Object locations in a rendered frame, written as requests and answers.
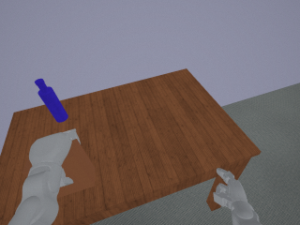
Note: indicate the robot left hand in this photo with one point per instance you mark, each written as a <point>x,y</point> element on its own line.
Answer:
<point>54,148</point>

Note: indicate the table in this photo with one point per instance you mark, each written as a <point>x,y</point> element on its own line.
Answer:
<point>146,139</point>

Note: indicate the robot left forearm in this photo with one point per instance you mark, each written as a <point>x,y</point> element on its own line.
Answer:
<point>39,205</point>

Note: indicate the robot right forearm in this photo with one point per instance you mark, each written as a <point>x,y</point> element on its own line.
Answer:
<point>244,214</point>

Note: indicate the robot right hand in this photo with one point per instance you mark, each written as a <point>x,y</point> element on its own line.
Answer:
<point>233,192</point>

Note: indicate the sponge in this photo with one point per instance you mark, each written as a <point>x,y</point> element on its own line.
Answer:
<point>77,166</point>

